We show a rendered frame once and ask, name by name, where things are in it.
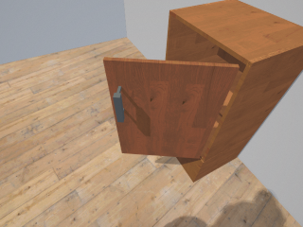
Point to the cupboard door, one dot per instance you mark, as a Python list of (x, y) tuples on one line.
[(170, 107)]

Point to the handle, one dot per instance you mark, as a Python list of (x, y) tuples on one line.
[(117, 98)]

